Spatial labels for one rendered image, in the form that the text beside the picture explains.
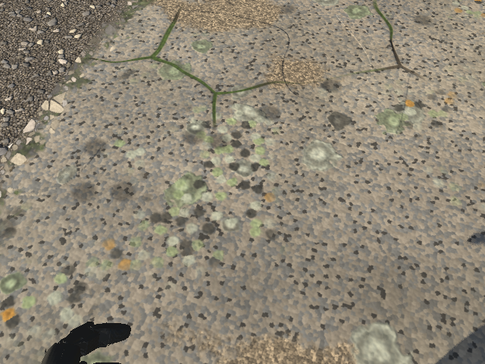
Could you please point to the left robot hand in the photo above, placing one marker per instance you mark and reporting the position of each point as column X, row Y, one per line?
column 83, row 340

